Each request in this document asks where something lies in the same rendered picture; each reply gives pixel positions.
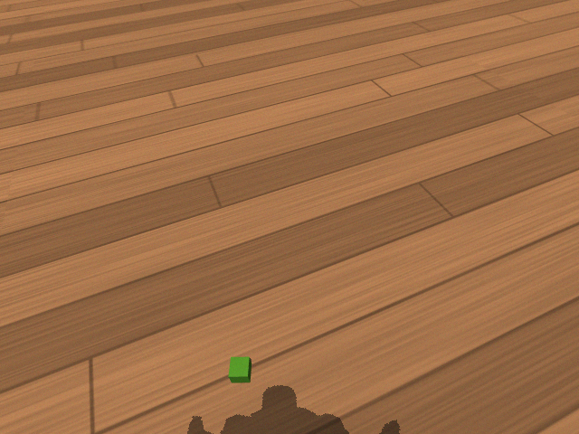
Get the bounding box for cube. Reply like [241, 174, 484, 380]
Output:
[228, 357, 252, 382]

